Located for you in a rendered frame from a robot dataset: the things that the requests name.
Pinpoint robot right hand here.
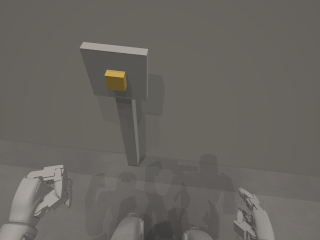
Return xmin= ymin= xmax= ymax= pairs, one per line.
xmin=234 ymin=187 xmax=275 ymax=240

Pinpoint robot thigh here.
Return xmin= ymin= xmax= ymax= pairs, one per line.
xmin=110 ymin=216 xmax=144 ymax=240
xmin=182 ymin=229 xmax=213 ymax=240

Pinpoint robot left hand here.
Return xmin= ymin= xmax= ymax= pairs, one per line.
xmin=8 ymin=165 xmax=73 ymax=227

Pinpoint left robot forearm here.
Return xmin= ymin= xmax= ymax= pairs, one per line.
xmin=0 ymin=222 xmax=38 ymax=240

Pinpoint button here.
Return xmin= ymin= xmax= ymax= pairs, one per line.
xmin=104 ymin=70 xmax=127 ymax=92

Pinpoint right robot thigh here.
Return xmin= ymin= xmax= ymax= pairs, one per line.
xmin=182 ymin=229 xmax=213 ymax=240

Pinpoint panel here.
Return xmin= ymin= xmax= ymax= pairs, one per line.
xmin=79 ymin=42 xmax=148 ymax=167

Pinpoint left robot thigh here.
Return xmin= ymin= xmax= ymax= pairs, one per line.
xmin=110 ymin=216 xmax=144 ymax=240

